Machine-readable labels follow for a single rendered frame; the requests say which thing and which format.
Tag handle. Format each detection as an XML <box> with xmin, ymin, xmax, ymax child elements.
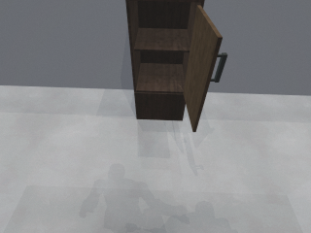
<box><xmin>210</xmin><ymin>52</ymin><xmax>227</xmax><ymax>83</ymax></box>

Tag cupboard door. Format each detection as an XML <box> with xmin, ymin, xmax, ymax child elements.
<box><xmin>183</xmin><ymin>5</ymin><xmax>223</xmax><ymax>132</ymax></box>

